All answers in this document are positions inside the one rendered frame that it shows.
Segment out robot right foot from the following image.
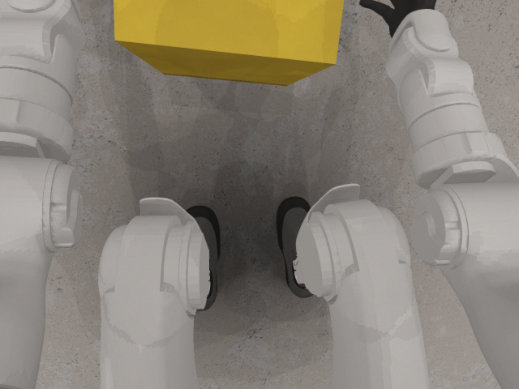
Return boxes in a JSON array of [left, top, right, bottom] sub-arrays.
[[277, 197, 314, 298]]

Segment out right robot hand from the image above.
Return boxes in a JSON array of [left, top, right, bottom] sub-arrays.
[[359, 0, 436, 38]]

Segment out carton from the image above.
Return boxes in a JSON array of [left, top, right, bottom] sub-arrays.
[[114, 0, 344, 86]]

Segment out robot left forearm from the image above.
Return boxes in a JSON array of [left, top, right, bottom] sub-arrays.
[[0, 0, 86, 164]]

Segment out robot right shin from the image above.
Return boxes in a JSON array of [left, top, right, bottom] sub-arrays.
[[293, 184, 410, 294]]

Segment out right robot upper arm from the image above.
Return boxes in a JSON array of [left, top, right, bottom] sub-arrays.
[[410, 181, 519, 389]]

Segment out left robot upper arm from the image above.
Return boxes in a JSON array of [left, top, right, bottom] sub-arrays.
[[0, 156, 84, 389]]

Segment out robot right forearm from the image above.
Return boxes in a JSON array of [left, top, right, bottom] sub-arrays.
[[385, 9, 519, 190]]

